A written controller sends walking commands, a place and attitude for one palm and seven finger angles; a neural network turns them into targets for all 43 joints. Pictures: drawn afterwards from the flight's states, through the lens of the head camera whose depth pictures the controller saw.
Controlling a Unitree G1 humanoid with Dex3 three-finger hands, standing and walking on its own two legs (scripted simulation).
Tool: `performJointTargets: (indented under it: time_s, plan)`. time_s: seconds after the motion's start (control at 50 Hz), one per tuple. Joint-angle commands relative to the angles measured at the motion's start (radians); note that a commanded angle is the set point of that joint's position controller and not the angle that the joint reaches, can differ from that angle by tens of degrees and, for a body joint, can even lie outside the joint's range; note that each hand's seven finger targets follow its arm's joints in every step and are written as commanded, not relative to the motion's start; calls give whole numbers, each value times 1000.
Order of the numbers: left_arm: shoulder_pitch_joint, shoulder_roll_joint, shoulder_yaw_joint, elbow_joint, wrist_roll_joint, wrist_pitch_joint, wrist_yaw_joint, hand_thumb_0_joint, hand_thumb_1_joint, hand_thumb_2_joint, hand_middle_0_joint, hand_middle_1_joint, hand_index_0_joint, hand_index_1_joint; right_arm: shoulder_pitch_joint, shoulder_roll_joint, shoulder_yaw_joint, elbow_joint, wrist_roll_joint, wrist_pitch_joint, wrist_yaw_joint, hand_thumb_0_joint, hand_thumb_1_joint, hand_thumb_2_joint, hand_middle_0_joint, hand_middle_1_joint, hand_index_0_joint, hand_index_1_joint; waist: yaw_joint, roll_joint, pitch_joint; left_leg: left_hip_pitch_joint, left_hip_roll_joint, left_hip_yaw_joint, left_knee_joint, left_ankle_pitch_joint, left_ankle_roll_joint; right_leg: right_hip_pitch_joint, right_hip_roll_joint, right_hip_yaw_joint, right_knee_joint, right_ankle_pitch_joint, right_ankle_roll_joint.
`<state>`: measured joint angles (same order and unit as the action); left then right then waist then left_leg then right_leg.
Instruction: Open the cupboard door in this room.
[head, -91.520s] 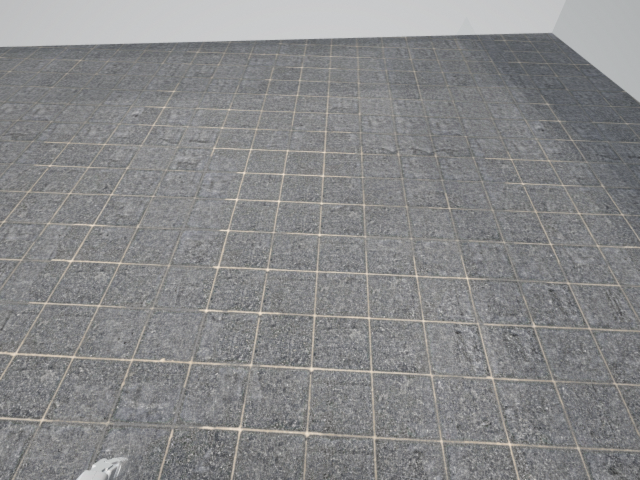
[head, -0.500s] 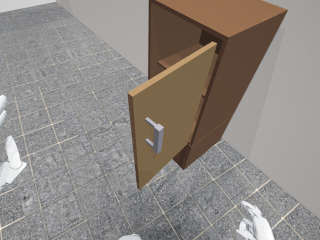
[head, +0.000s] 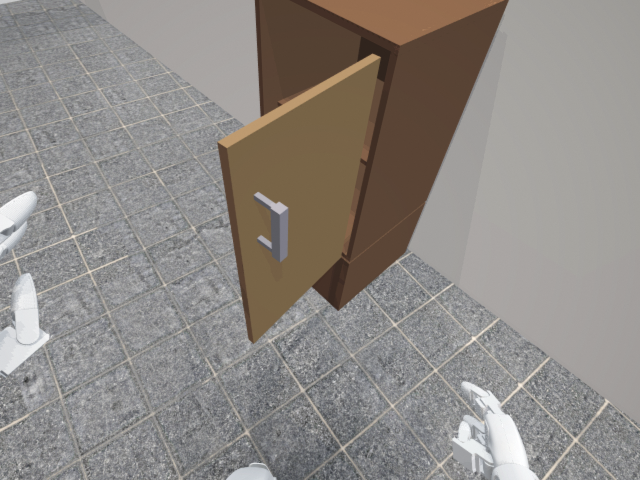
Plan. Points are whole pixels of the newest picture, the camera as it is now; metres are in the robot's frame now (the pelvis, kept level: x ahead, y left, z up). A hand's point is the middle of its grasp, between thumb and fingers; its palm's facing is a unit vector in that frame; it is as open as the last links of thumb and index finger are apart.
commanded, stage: stop stepping back and stand still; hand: left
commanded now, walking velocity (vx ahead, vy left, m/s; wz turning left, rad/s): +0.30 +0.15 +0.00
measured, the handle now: (270, 227) +0.48 +0.12 -0.01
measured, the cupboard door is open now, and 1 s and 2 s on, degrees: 96 96 96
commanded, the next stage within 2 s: let the arm hang, fingers relaxed in 0.72 s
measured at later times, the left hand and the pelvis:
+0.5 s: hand out of the picture +0.10 +0.29 +0.16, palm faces +0.52 -0.76 -0.38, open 7.4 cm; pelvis -0.10 +0.01 -0.01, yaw +2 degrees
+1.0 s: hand out of the picture +0.04 +0.24 -0.10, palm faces +0.16 -0.93 -0.33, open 7.4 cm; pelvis -0.11 +0.01 -0.01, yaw +5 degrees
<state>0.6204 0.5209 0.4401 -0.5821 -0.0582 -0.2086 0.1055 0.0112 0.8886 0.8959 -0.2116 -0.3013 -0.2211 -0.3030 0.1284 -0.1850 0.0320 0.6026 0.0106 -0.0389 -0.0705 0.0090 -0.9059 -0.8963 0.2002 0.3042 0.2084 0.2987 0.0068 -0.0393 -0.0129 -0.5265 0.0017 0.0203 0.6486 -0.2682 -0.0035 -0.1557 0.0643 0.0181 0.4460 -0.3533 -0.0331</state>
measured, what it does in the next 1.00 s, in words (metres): walks backwards: left foot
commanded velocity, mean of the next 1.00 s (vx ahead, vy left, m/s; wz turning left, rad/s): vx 0.12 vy -0.01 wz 0.00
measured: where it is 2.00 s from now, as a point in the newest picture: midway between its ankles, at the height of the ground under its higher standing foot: outside the picture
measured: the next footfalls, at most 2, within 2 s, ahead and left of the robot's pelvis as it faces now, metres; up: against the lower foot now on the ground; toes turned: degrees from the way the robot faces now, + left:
left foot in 0.42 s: -0.04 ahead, +0.13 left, +0.00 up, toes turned +5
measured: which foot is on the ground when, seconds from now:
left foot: down 0.00-0.28, up 0.30-0.40, down 0.42-1.00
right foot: down 0.00-1.00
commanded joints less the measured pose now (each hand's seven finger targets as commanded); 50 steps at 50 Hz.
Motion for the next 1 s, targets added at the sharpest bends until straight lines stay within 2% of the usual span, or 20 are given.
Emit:
performJointTargets:
  time_s: [0.0, 0.06, 0.12, 0.2, 0.24, 0.28, 0.36, 0.42, 0.46, 0.5, 0.56, 0.58, 0.62, 0.66, 0.7, 0.78, 0.8, 0.86, 0.94, 0.98]
  plan:
    - [-26, 118, 128, -117, -12, -10, 52, 0, 900, 900, -200, -300, -200, -300, -47, -147, -39, -150, -4, -40, -38, 0, -900, -900, 200, 300, 200, 300, -28, 95, -129, 322, 16, -2, -160, 359, 21, -69, -180, 33, 8, 760, 21]
    - [-39, 118, 105, -118, -1, -18, 67, 0, 900, 900, -200, -300, -200, -300, -12, -192, -72, -156, 6, -82, -39, 0, -900, -900, 200, 300, 200, 300, 4, 182, -176, 510, 150, -139, -227, 568, 72, -157, -63, 5, 16, 223, 73]
    - [-74, 107, 103, -166, 9, -27, 71, 0, 900, 900, -200, -300, -200, -300, -14, -177, -70, -148, -22, -116, -33, 0, -900, -900, 200, 300, 200, 300, -1, 242, -127, 247, 217, -325, -492, -74, 94, -41, -24, -8, 187, -146, 35]
    - [-27, 94, 116, -139, 15, -20, 71, 0, 900, 900, -200, -300, -200, -300, -15, -163, -72, -155, -17, -115, -30, 0, -900, -900, 200, 300, 200, 300, -17, 180, -73, 99, 83, -148, -429, -310, -1, 59, -36, -47, -59, -139, -4]
    - [3, 99, 118, -128, 13, -21, 69, 0, 900, 900, -200, -300, -200, -300, 1, -151, -82, -140, -20, -103, -29, 0, -900, -900, 200, 300, 200, 300, -27, -18, -46, 270, -12, -41, -68, -114, -23, -234, -191, 148, -254, -347, -80]
    - [-72, 85, 108, -140, 10, -16, 77, 0, 900, 900, -200, -300, -200, -300, 16, -153, -86, -108, -22, -90, -28, 0, -900, -900, 200, 300, 200, 300, -29, -117, 1, 210, -1, -53, 241, -26, -16, -335, -357, 313, -303, -318, -165]
    - [-244, 39, 34, -29, 36, -16, 82, 0, 900, 900, -200, -300, -200, -300, 19, -152, -69, -86, -23, -116, -49, 0, -900, -900, 200, 300, 200, 300, -46, 21, 66, 293, 37, 0, -78, -119, 25, -358, -232, 89, -136, -358, -64]
    - [-241, 50, 56, -65, 42, -40, 84, 0, 900, 900, -200, -300, -200, -300, 26, -169, -60, -106, -17, -138, -52, 0, -900, -900, 200, 300, 200, 300, -30, 276, 62, 238, 210, -336, -380, -402, 117, -291, -65, -23, 146, -171, 12]
    - [-244, 94, 99, -109, 57, -45, 79, 0, 900, 900, -200, -300, -200, -300, 14, -144, -54, -104, -24, -142, -46, 0, -900, -900, 200, 300, 200, 300, -25, 328, 34, 91, 284, -497, -572, -622, 142, -191, -18, -57, 441, -157, 21]
    - [-159, 76, 91, -100, 52, -40, 75, 0, 900, 900, -200, -300, -200, -300, 13, -128, -55, -99, -30, -152, -28, 0, -900, -900, 200, 300, 200, 300, -13, 189, 2, 101, 267, -398, -511, -431, 154, -118, -47, -50, 353, -153, 13]
    - [-96, 55, 73, -124, 47, -26, 70, 0, 900, 900, -200, -300, -200, -300, 1, -144, -59, -112, -27, -141, -19, 0, -900, -900, 200, 300, 200, 300, -8, 239, -9, 24, 157, -176, -410, -370, 74, 83, -33, -106, 60, -104, 1]
    - [-86, 62, 77, -113, 47, -26, 67, 0, 900, 900, -200, -300, -200, -300, 3, -136, -59, -115, -31, -131, -19, 0, -900, -900, 200, 300, 200, 300, -13, 148, 1, -4, 103, -121, -276, -312, 45, 90, -77, -19, -60, -120, -29]
    - [-140, 104, 105, -109, 33, -20, 67, 0, 900, 900, -200, -300, -200, -300, 13, -130, -71, -109, -29, -109, -18, 0, -900, -900, 200, 300, 200, 300, -12, -156, 6, -35, 0, 0, 209, -123, -1, -73, -386, 419, -299, -342, -169]
    - [-190, 93, 113, -75, 27, -31, 75, 0, 900, 900, -200, -300, -200, -300, 30, -137, -71, -78, -24, -127, -12, 0, -900, -900, 200, 300, 200, 300, -30, -60, -8, -31, 29, -34, 354, -111, -3, -109, -398, 369, -263, -188, -177]
    - [-138, 61, 91, -16, 29, -35, 68, 0, 900, 900, -200, -300, -200, -300, 35, -118, -58, -82, -19, -125, -17, 0, -900, -900, 200, 300, 200, 300, -27, -28, 21, 62, 54, -10, 174, -74, 5, -143, -332, 206, -203, -40, -138]
    - [-157, 53, 77, -65, 27, -47, 73, 0, 900, 900, -200, -300, -200, -300, 19, -131, -57, -90, -17, -148, -33, 0, -900, -900, 200, 300, 200, 300, -13, 36, -12, 312, 46, 20, -219, 42, 30, -119, -227, 80, -89, 87, -42]
    - [-172, -182, -325, 696, 119, 131, -82, 0, 900, 900, -200, -300, -200, -300, 73, -277, -111, 142, -35, -144, 82, 0, -900, -900, 200, 300, 200, 300, -69, 163, 12, 291, 146, -138, -55, 422, 70, -279, -222, -52, 210, 363, 6]
    - [-205, -266, -344, 776, 93, 223, -93, 0, 900, 900, -200, -300, -200, -300, 69, -176, -73, 74, -40, -29, 60, 0, -900, -900, 200, 300, 200, 300, -2, 35, -84, 163, 225, -261, -143, 518, 147, -138, -100, -52, 262, 26, 34]
    - [-313, -159, -348, 1060, 94, 201, -98, 0, 900, 900, -200, -300, -200, -300, 41, -158, -64, 134, -40, 8, 56, 0, -900, -900, 200, 300, 200, 300, -4, -243, -38, 176, 31, -57, -47, 132, 29, -74, -260, 84, -46, 307, -39]
    - [-387, -143, -367, 1191, 84, 202, -93, 0, 900, 900, -200, -300, -200, -300, 57, -142, -63, 194, -46, 37, 60, 0, -900, -900, 200, 300, 200, 300, -33, -67, 16, 259, 24, -33, -63, 92, 17, -151, -278, 87, -70, 279, -78]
